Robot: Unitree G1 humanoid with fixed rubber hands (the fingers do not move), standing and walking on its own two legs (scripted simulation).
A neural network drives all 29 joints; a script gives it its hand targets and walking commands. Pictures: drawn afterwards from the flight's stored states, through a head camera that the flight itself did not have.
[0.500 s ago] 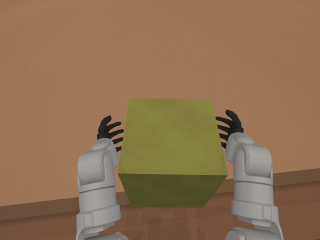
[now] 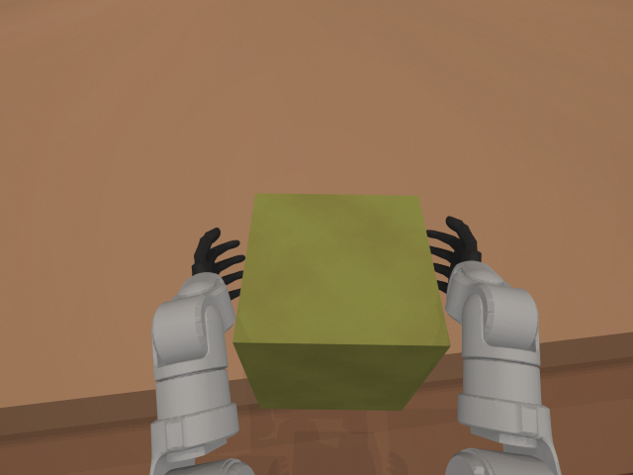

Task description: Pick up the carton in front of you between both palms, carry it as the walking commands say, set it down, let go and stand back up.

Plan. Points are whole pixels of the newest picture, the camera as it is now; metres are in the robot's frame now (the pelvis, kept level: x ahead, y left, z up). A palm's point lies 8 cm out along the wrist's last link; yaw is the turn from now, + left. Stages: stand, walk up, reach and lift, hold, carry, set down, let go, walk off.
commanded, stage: carry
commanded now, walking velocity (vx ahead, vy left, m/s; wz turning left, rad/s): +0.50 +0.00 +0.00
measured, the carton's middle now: (333, 309) +0.33 +0.00 +0.03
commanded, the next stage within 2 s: none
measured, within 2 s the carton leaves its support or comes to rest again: neither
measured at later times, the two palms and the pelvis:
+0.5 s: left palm (233, 206) +0.44 +0.13 +0.13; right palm (460, 195) +0.43 -0.18 +0.15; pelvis +0.10 -0.01 -0.01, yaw -1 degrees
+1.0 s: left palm (234, 26) +0.65 +0.12 +0.30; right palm (438, 19) +0.68 -0.18 +0.29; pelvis +0.33 -0.06 +0.16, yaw +1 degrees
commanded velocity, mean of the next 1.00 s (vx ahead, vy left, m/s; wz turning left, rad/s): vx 0.50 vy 0.00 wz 0.00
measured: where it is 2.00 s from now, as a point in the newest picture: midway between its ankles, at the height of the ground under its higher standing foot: (308, 227)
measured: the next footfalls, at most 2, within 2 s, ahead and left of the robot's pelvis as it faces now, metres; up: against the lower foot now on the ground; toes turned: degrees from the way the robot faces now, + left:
right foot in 0.72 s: +0.36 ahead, -0.15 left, +0.17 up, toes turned -5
left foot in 1.24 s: +0.69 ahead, +0.09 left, +0.33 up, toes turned +7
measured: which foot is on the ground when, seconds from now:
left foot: down 0.00-0.74, up 0.76-1.00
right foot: down 0.00-0.44, up 0.46-0.70, down 0.72-1.00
